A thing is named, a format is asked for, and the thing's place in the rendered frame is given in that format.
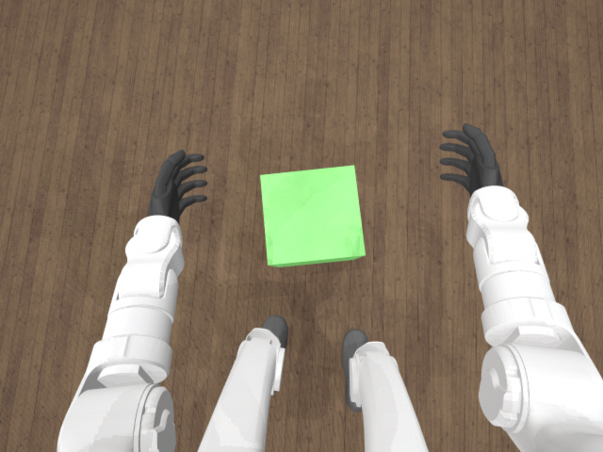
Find robot left forearm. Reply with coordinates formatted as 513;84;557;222
57;216;185;452

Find robot right forearm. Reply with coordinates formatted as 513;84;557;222
466;186;603;385

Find right robot thigh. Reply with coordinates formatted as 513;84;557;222
350;351;429;452

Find robot left shin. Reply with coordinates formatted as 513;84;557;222
237;328;280;353

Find robot left hand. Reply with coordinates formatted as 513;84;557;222
147;150;207;224

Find right robot upper arm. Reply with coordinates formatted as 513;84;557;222
479;343;603;452

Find left robot upper arm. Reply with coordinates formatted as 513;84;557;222
59;383;176;452

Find carton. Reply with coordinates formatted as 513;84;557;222
260;165;366;267

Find robot right hand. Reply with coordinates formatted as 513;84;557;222
439;123;504;198

